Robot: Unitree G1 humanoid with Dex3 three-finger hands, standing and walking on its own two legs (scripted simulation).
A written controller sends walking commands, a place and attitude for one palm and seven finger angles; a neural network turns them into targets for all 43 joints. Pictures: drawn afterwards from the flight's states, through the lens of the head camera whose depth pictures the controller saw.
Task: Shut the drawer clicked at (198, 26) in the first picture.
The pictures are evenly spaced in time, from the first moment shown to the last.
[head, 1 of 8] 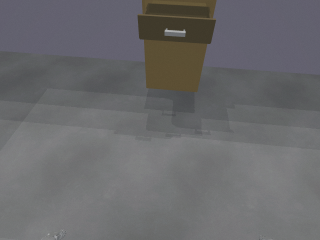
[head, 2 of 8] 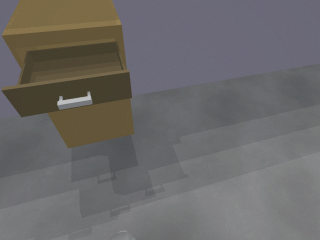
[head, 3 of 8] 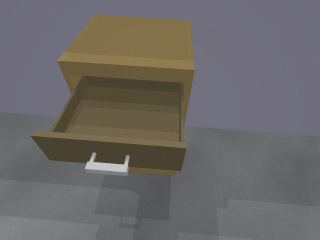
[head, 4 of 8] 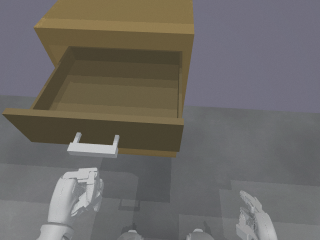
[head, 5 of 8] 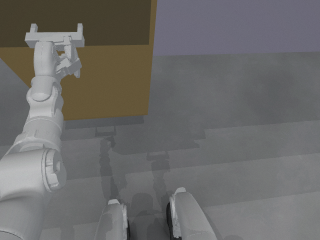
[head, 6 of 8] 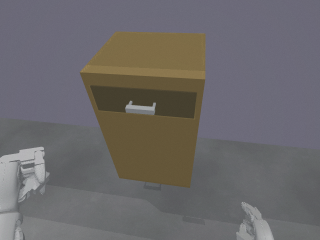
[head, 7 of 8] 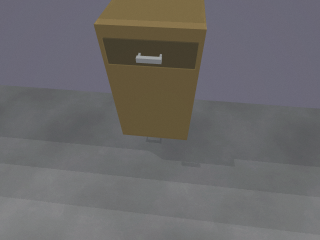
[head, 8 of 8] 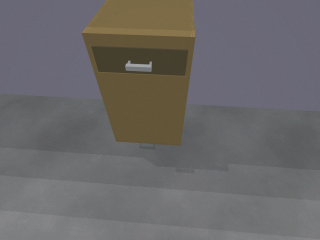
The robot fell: no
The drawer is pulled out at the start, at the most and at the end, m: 0.29 0.29 0.00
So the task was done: yes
